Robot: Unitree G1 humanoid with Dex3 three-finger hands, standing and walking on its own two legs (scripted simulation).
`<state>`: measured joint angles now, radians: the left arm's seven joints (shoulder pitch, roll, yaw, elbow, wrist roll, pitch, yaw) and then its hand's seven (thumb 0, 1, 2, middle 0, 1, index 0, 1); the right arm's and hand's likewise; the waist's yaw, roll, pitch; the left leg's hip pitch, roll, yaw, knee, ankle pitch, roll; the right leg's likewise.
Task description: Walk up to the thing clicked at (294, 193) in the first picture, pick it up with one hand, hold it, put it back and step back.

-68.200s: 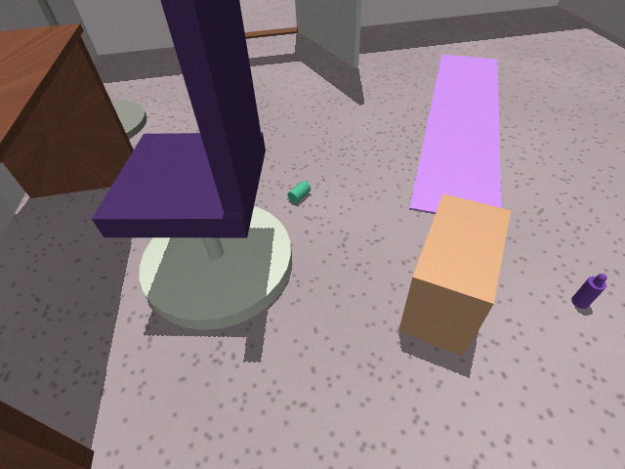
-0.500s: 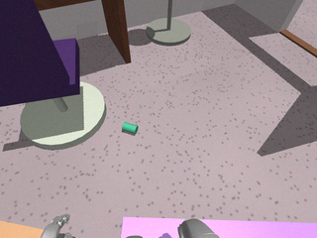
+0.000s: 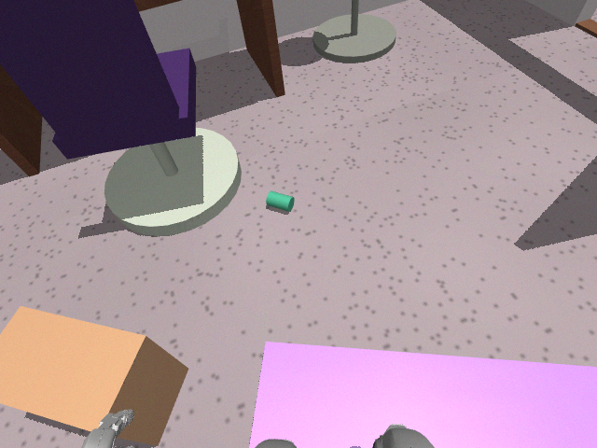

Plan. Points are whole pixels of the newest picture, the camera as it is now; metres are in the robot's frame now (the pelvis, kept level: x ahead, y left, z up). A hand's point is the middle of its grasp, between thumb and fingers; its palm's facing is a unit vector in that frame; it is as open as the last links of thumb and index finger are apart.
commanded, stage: step back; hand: left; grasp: from above
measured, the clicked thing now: (280, 201) +1.09 +0.19 -0.73
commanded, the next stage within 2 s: stand in 1.16 s
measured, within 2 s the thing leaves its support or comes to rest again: neither
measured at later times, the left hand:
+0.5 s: hand out of the picture -0.06 +0.26 -0.14, palm faces +0.01 -0.92 -0.39, open 7.4 cm
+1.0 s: hand out of the picture +0.05 +0.29 -0.15, palm faces -0.04 -0.94 -0.34, open 7.4 cm
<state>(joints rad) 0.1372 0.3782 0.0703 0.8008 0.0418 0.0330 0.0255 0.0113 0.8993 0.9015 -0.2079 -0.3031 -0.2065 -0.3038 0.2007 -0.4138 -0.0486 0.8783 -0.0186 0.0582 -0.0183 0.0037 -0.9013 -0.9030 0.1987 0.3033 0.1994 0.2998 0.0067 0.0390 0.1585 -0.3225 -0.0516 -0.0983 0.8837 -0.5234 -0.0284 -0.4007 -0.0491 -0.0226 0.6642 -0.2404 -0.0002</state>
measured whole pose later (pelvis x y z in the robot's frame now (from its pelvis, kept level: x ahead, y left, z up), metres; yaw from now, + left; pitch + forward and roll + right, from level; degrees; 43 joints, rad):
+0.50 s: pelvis -0.09 -0.01 +0.01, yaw -2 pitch -4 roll +0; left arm 0.30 0.36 0.07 0.97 0.05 -0.03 -0.02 0.01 0.90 0.90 -0.21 -0.30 -0.20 -0.30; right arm 0.20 -0.38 -0.07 0.93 -0.04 0.01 0.02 0.00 -0.90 -0.90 0.20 0.30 0.20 0.30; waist 0.05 0.02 0.06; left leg -0.40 -0.02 -0.05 0.89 -0.46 0.01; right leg -0.17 0.03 0.00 0.53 -0.32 -0.06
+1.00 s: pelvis -0.04 +0.02 +0.00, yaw -2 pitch -3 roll +0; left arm 0.18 0.41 0.05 0.93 0.01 0.02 -0.01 0.01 0.91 0.90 -0.20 -0.30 -0.20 -0.30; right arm 0.13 -0.32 -0.03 0.94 -0.04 -0.04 0.00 0.00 -0.90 -0.90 0.20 0.30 0.20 0.30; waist 0.01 -0.06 0.12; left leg -0.33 0.05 0.04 0.56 -0.29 0.01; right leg -0.35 -0.04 0.06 0.87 -0.48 -0.02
